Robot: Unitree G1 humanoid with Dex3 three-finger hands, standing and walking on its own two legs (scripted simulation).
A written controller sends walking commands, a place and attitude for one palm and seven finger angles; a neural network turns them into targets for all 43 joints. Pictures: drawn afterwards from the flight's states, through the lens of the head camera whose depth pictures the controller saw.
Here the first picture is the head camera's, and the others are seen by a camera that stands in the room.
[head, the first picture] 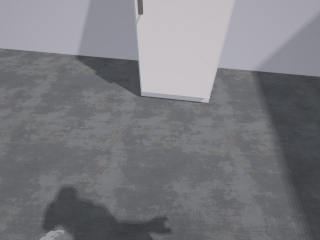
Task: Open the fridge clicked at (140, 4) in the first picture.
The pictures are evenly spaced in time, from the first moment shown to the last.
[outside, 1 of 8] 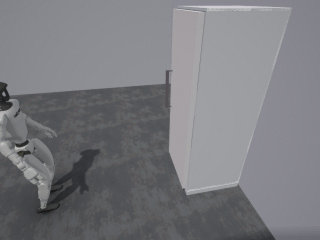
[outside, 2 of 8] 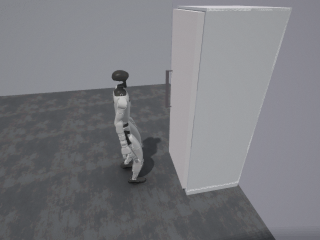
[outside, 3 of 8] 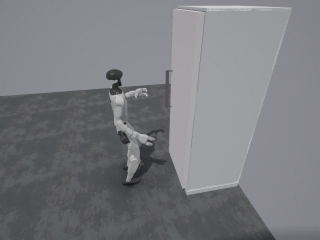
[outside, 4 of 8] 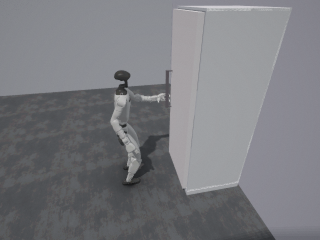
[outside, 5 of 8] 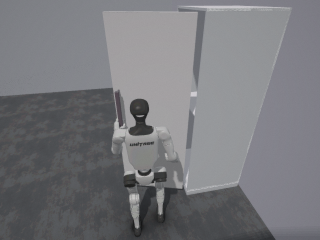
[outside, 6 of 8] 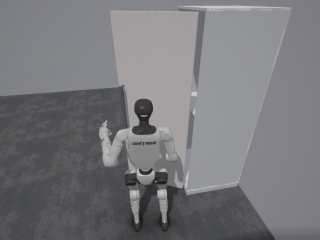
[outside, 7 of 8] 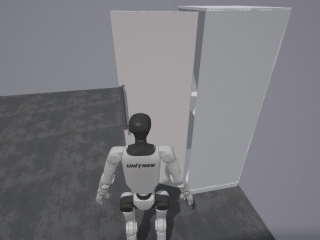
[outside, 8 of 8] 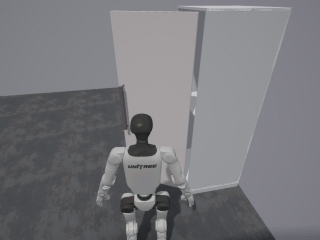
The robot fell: no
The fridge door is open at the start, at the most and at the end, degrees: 0 74 62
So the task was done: yes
